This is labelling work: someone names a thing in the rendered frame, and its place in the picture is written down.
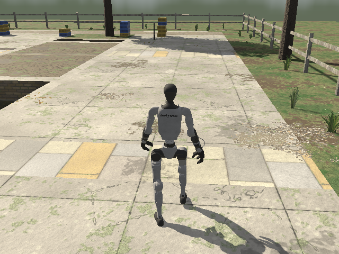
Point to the right robot forearm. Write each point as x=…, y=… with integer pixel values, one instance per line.
x=196, y=142

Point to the robot right hand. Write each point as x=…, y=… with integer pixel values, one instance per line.
x=200, y=155

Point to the robot left shin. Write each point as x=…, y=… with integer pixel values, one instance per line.
x=158, y=197

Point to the robot torso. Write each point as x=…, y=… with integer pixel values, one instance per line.
x=169, y=127

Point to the robot right upper arm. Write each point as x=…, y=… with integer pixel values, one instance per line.
x=189, y=121

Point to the robot left upper arm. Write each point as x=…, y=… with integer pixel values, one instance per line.
x=150, y=119

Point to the robot left hand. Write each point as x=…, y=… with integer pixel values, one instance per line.
x=147, y=143

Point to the left robot forearm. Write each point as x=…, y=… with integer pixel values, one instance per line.
x=144, y=137

